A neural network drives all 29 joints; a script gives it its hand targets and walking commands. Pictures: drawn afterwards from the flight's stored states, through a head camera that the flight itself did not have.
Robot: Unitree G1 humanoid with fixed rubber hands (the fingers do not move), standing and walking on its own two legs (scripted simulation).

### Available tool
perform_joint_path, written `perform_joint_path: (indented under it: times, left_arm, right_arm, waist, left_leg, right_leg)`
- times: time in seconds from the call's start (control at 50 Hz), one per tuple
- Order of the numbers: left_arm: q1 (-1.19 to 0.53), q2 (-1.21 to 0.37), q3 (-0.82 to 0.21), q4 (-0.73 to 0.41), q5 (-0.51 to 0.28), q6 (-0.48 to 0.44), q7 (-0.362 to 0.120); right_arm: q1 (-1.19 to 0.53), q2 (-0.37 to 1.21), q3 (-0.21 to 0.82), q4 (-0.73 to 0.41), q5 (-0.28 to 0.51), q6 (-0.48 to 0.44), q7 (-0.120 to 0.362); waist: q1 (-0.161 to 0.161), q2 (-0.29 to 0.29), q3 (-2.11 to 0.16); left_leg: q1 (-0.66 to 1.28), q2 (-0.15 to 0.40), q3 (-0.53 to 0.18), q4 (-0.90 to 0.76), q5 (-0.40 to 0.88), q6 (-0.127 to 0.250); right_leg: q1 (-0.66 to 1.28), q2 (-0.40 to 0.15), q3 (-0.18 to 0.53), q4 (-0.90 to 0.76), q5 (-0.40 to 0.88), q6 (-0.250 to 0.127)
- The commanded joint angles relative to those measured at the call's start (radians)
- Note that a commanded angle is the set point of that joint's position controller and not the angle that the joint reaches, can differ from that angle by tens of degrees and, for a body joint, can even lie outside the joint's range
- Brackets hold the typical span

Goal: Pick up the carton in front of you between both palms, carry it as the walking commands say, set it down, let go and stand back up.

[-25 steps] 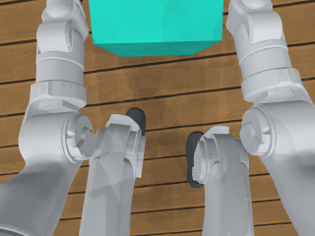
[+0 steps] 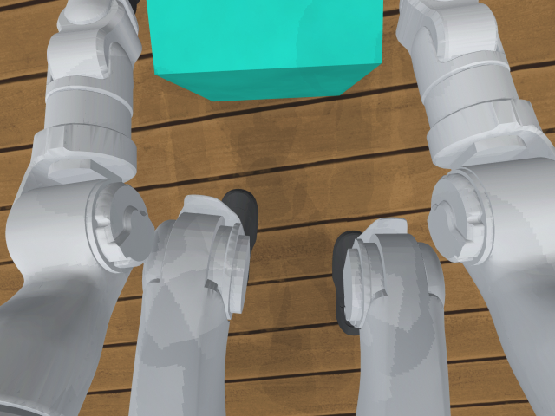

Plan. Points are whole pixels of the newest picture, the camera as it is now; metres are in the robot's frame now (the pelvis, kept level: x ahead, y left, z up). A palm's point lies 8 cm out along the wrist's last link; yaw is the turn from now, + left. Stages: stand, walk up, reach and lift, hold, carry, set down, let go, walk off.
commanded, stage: set down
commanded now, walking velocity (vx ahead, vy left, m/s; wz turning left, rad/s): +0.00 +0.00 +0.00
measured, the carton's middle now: (269, 2) +0.55 +0.10 -0.25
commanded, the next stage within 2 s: let go in 1.94 s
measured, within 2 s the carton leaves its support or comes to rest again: rests again in 0.08 s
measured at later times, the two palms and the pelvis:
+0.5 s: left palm out of the picture +0.52 +0.26 -0.17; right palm out of the picture +0.57 -0.05 -0.18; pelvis +0.00 +0.00 -0.01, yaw +1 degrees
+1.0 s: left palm out of the picture +0.53 +0.28 -0.17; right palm out of the picture +0.60 -0.09 -0.16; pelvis +0.00 +0.01 +0.00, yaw +0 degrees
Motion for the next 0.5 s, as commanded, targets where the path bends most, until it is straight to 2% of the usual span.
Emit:
perform_joint_path:
  times: [0.0,0.16,0.3,0.48]
  left_arm:
    - [-0.528,-0.811,-0.278,-0.071,-0.082,-0.017,-0.256]
    - [-0.471,-0.768,-0.242,-0.015,-0.052,-0.017,-0.262]
    - [-0.419,-0.699,-0.179,0.037,-0.008,-0.011,-0.259]
    - [-0.362,-0.597,-0.103,0.087,0.039,-0.013,-0.245]
  right_arm:
    - [-0.505,0.84,0.214,-0.138,0.051,-0.041,0.245]
    - [-0.415,0.776,0.157,-0.075,-0.006,-0.031,0.258]
    - [-0.362,0.704,0.106,-0.032,-0.065,-0.017,0.268]
    - [-0.307,0.611,0.049,0.001,-0.123,-0.007,0.265]
  waist:
    - [0.062,-0.12,-1.006]
    - [0.032,-0.088,-0.845]
    - [0.01,-0.099,-0.731]
    - [0.001,-0.104,-0.655]
  left_leg:
    - [0.614,-0.075,0.079,-0.06,0.298,0.035]
    - [0.583,-0.077,0.057,-0.052,0.255,0.04]
    - [0.525,-0.076,0.044,-0.054,0.174,0.042]
    - [0.476,-0.075,0.049,-0.049,0.131,0.04]
  right_leg:
    - [0.312,0.006,-0.028,-0.236,0.244,-0.022]
    - [0.241,-0.005,-0.024,-0.227,0.211,-0.028]
    - [0.221,-0.016,-0.016,-0.231,0.159,-0.036]
    - [0.257,-0.023,-0.002,-0.237,0.151,-0.036]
